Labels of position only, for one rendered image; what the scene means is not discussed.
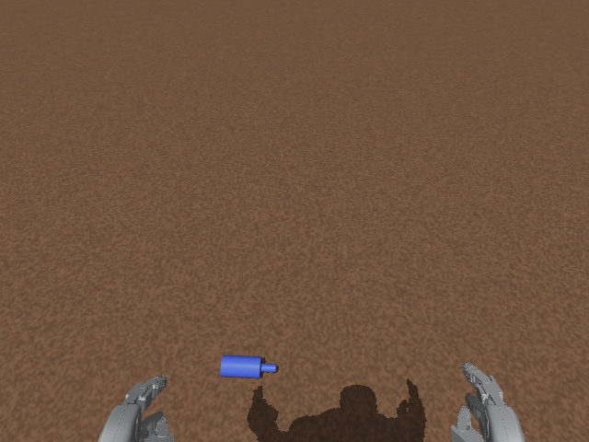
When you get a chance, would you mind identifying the bottle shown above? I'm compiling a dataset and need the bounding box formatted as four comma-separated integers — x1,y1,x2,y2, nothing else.
220,355,276,378

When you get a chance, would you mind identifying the right robot hand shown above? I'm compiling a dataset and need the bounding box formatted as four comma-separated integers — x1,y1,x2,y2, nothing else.
451,362,525,442

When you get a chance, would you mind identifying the left robot hand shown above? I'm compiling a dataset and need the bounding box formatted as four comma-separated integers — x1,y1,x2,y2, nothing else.
98,375,174,442

